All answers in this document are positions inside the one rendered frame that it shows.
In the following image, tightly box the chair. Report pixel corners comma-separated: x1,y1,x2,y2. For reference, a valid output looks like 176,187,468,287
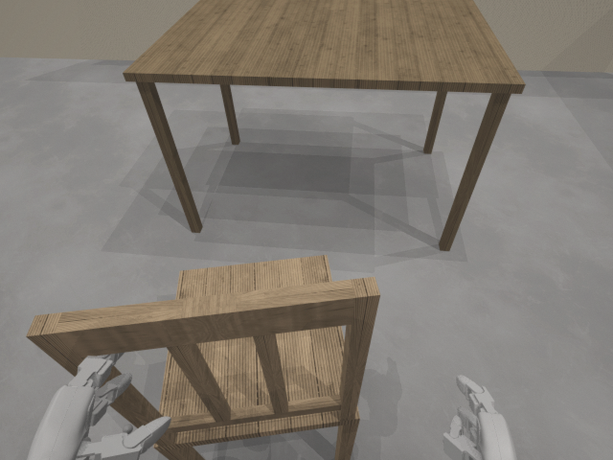
26,255,380,460

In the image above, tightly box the table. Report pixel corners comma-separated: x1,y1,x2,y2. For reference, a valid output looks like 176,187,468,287
123,0,526,251

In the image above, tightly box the left robot hand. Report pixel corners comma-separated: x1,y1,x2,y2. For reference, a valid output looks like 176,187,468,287
27,353,171,460

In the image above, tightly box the right robot hand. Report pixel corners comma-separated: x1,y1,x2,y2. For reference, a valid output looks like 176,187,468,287
443,375,517,460

